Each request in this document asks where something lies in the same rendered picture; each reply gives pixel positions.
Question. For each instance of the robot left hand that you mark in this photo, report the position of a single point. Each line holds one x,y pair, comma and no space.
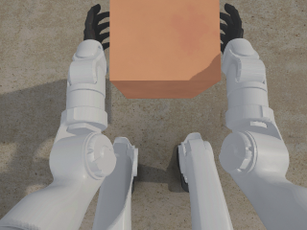
92,29

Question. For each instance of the robot left shin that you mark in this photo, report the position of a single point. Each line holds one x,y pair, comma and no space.
122,140

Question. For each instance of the robot right hand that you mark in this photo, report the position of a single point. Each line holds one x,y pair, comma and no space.
233,29

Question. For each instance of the carton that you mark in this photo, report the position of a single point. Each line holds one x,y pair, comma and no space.
164,49

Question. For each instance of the left robot forearm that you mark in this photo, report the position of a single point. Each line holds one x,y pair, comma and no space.
85,110

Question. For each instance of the right robot forearm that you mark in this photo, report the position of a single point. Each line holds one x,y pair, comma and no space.
246,90

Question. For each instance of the left robot upper arm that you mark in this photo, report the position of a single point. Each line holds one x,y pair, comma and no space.
79,164

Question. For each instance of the robot right thigh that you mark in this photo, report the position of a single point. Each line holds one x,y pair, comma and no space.
207,203

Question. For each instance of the right robot upper arm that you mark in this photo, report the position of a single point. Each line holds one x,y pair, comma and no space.
258,164

